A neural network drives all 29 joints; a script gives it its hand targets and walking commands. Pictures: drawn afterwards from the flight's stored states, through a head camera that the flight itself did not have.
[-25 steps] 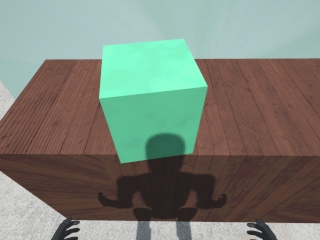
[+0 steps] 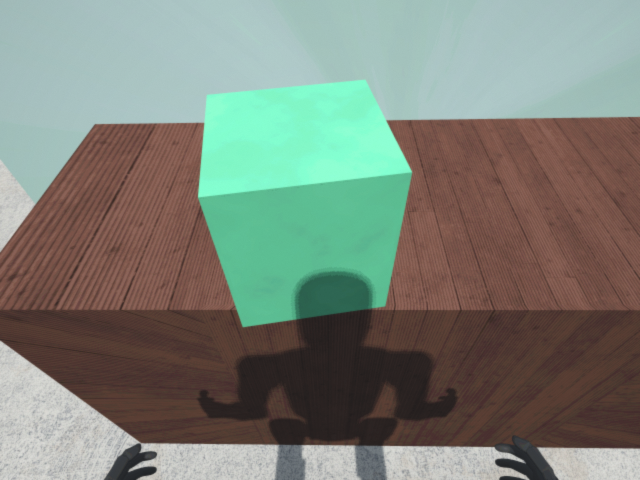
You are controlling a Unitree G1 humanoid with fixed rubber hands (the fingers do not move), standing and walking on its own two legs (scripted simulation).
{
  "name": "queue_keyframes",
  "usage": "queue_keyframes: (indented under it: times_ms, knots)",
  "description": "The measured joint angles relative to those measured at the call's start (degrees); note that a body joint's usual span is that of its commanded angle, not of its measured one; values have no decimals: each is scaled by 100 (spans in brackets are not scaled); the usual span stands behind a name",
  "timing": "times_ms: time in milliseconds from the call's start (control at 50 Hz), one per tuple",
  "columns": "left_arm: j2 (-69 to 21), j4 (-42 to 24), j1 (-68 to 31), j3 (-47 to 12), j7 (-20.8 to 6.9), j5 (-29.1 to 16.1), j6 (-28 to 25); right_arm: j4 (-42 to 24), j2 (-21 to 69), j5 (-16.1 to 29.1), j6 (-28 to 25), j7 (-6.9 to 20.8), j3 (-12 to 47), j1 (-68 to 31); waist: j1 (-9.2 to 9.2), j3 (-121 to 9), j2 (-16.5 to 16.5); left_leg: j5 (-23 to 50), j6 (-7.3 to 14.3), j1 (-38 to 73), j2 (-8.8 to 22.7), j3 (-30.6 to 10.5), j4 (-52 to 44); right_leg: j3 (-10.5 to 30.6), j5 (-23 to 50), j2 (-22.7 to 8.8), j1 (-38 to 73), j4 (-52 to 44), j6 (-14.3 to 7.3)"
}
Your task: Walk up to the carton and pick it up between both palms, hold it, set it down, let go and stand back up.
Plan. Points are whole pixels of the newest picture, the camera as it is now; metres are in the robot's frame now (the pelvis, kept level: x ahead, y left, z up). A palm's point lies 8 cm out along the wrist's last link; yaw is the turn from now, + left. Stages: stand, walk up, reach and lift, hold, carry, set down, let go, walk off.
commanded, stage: stand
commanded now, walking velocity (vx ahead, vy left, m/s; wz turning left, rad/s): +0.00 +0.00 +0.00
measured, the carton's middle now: (302, 207) +0.43 +0.04 +0.11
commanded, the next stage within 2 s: none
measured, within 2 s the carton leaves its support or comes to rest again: neither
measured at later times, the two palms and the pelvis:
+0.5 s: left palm out of the picture +0.10 +0.29 -0.08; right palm out of the picture +0.11 -0.25 -0.10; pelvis -0.01 +0.00 +0.00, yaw +0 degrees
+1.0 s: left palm out of the picture +0.09 +0.29 -0.08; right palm out of the picture +0.10 -0.25 -0.10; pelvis -0.02 +0.00 +0.00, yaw +0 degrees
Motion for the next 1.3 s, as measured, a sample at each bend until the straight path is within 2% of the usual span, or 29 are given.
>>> queue_keyframes:
  times_ms: [1300]
  knots:
    - [8, 376, -16, 0, -2, 1, -24, 156, -22, -1, 7, -51, -20, -66, 0, -76, 126, 146, 6, 5, -31, 0, 0, 4, 134, -31, 1, 14, -1]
